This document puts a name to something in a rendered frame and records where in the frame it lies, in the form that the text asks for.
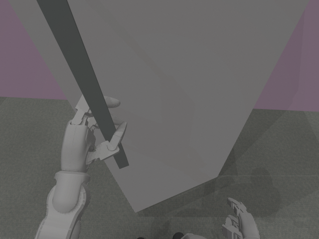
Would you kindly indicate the right robot hand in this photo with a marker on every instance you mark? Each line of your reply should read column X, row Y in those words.
column 242, row 227

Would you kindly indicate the left robot hand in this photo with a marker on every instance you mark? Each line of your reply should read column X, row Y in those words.
column 79, row 137

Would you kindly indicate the fridge door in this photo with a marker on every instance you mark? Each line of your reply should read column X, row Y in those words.
column 187, row 74

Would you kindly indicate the handle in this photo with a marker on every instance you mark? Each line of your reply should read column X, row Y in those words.
column 63, row 26

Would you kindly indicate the robot left forearm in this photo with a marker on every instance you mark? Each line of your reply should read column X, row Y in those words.
column 66, row 203

